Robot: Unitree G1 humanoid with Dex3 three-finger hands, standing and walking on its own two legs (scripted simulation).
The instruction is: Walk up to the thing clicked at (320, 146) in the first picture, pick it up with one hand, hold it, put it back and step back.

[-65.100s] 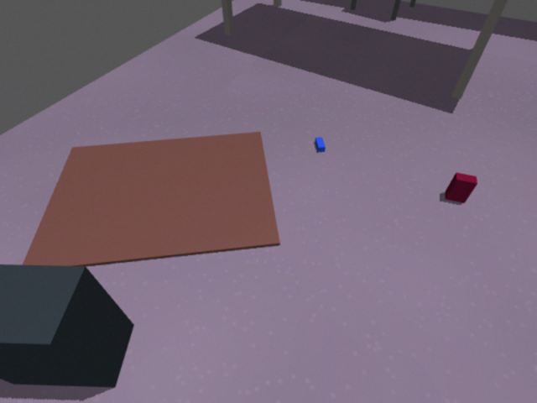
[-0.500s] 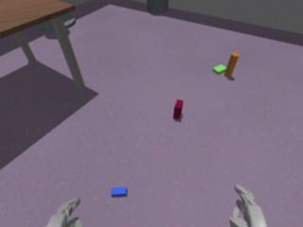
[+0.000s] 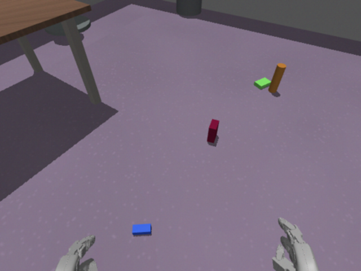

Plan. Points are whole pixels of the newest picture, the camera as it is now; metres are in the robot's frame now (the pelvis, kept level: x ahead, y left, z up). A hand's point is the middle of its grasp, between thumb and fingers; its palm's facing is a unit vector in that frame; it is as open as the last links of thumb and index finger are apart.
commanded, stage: home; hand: left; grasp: from above
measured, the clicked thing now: (141, 229) +0.48 +0.19 -0.71
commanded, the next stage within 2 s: stand in 0.74 s
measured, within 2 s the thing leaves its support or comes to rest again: neither
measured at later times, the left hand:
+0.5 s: hand out of the picture +0.16 +0.18 -0.05, palm faces +0.04 -0.98 -0.19, open 7.4 cm
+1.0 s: hand out of the picture +0.15 +0.21 -0.09, palm faces +0.02 -0.95 -0.32, open 7.4 cm
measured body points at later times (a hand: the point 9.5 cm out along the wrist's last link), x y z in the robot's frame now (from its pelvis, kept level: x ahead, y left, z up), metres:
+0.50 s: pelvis +0.00 +0.00 +0.00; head +0.02 +0.01 +0.45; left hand +0.16 +0.23 -0.03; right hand +0.16 -0.25 -0.06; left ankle +0.01 +0.12 -0.68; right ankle +0.00 -0.14 -0.68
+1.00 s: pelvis -0.01 +0.00 +0.02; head +0.02 +0.00 +0.47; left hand +0.15 +0.26 -0.06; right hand +0.13 -0.26 -0.09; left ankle +0.01 +0.12 -0.68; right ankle +0.00 -0.14 -0.68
